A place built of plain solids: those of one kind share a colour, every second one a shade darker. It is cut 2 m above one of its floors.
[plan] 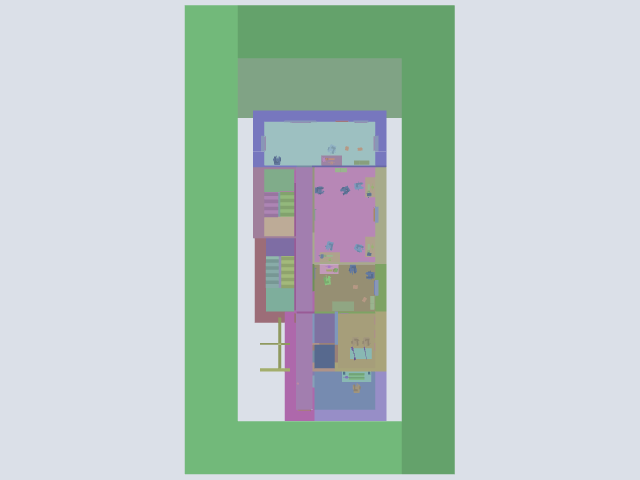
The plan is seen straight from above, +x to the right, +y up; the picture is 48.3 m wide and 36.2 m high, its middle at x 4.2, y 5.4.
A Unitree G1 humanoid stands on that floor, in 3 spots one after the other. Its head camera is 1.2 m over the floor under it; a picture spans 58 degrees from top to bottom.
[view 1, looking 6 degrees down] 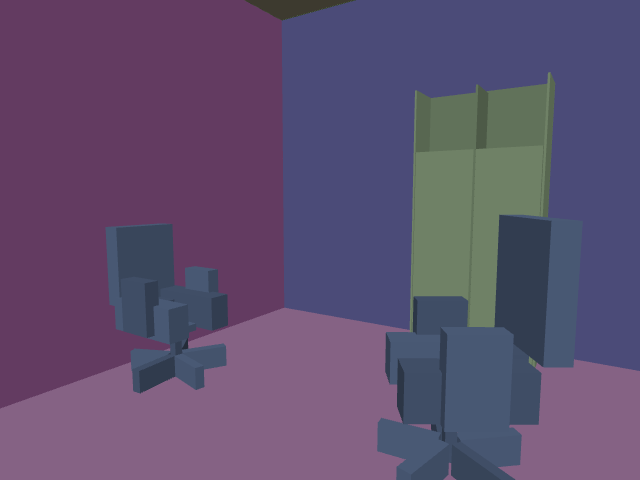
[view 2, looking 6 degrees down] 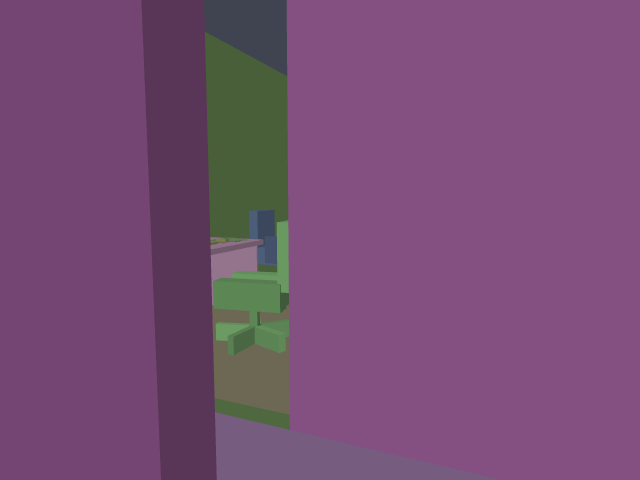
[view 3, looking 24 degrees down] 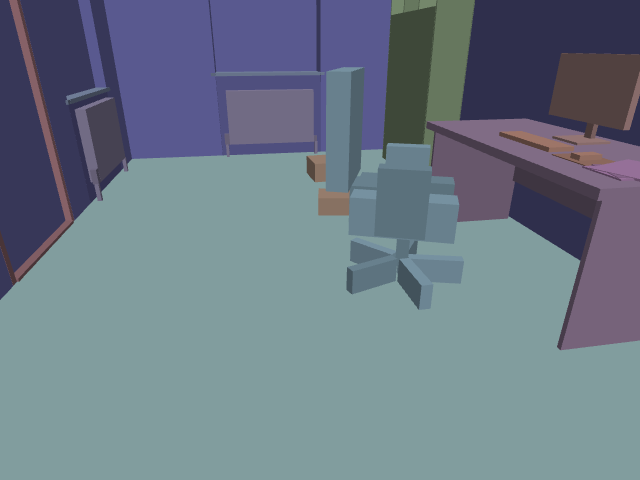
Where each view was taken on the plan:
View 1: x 6.56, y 7.30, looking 123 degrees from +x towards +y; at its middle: wall_reception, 4.29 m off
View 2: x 1.76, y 0.57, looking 23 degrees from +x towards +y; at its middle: wall_corr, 2.05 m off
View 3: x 3.02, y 13.01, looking -10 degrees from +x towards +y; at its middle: floor_reception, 2.95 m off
